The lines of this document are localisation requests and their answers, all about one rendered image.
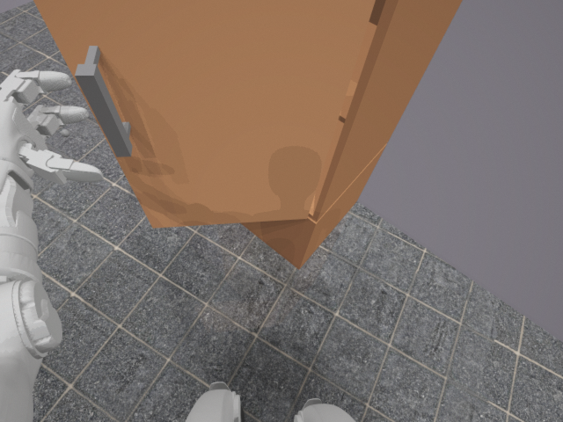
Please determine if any right robot shin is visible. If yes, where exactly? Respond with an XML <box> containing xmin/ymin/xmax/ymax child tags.
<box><xmin>302</xmin><ymin>398</ymin><xmax>322</xmax><ymax>411</ymax></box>

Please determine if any left robot upper arm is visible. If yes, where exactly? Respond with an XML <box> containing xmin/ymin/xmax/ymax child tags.
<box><xmin>0</xmin><ymin>280</ymin><xmax>62</xmax><ymax>422</ymax></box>

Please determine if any robot left hand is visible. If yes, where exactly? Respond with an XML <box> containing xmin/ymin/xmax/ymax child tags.
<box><xmin>0</xmin><ymin>69</ymin><xmax>104</xmax><ymax>185</ymax></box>

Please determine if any cupboard door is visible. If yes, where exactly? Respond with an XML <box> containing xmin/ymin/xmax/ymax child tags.
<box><xmin>33</xmin><ymin>0</ymin><xmax>376</xmax><ymax>229</ymax></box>

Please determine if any left robot forearm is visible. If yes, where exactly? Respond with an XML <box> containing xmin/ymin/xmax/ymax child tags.
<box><xmin>0</xmin><ymin>160</ymin><xmax>42</xmax><ymax>285</ymax></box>

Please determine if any robot right thigh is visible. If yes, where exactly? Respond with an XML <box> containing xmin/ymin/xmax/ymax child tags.
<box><xmin>294</xmin><ymin>404</ymin><xmax>355</xmax><ymax>422</ymax></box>

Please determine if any handle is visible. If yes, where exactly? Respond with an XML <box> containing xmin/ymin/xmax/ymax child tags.
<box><xmin>75</xmin><ymin>46</ymin><xmax>133</xmax><ymax>157</ymax></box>

